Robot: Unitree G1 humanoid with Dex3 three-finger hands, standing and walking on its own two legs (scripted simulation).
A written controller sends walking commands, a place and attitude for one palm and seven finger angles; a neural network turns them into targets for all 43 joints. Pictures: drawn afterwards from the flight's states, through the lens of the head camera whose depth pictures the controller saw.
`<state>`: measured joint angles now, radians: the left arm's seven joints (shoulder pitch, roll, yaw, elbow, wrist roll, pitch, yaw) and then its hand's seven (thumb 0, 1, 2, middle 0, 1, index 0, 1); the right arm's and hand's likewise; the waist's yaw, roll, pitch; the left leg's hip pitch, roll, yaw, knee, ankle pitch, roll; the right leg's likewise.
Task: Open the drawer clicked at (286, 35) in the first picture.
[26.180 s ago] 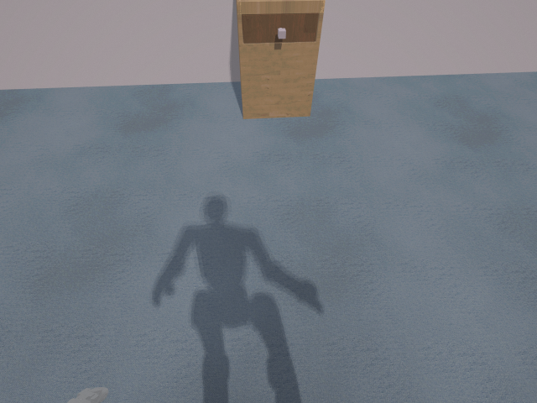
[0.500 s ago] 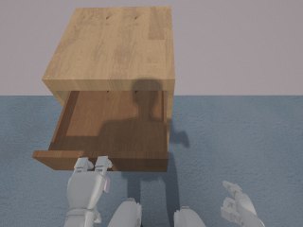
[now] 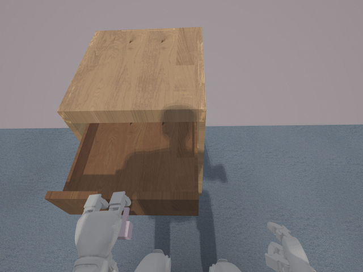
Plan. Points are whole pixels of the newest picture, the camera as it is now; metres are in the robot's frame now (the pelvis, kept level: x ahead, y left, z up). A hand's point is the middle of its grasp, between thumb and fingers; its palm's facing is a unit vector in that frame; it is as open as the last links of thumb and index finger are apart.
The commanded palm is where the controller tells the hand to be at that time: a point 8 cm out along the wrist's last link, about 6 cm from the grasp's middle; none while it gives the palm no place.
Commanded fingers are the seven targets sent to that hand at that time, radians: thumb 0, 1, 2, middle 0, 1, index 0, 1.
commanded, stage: lift the hand off the handle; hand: left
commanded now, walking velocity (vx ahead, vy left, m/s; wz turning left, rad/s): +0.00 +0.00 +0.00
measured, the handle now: (124, 222) +0.26 +0.18 -0.13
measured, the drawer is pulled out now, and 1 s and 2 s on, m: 0.24 0.24 0.24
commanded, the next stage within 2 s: draw the hand back to the body in 1.14 s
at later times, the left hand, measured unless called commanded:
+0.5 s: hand (101, 233) +0.21 +0.19 -0.01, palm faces -0.03 -0.13 -0.99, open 13.9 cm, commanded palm +0.19 +0.18 +0.04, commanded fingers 0.00 -0.50 0.30 -0.30 -1.20 -0.30 -1.20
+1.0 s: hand (100, 223) +0.22 +0.18 +0.02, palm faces -0.01 -0.15 -0.99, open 13.9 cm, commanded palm +0.19 +0.18 +0.08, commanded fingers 0.00 -0.50 0.30 -0.30 -1.20 -0.30 -1.20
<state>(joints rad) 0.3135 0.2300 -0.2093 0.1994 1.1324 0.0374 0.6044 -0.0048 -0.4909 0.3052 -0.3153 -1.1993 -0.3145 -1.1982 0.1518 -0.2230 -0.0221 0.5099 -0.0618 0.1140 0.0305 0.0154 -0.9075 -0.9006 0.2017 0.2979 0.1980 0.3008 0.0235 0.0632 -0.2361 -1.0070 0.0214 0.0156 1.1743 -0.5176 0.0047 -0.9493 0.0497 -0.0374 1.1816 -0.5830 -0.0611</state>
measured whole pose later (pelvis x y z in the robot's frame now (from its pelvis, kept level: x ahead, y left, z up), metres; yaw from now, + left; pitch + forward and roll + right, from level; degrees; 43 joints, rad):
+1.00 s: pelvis +0.01 +0.01 +0.04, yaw -1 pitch +12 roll +0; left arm 0.36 0.25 -0.24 0.08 1.09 0.07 0.52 0.00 -0.49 0.31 -0.32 -1.20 -0.31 -1.20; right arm 0.17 -0.23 -0.02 0.49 -0.03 0.14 0.06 0.02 -0.91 -0.90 0.20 0.30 0.20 0.30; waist 0.03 0.07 -0.18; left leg -0.72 0.01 0.04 0.94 -0.44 0.01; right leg -0.67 0.05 -0.01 0.95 -0.50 -0.05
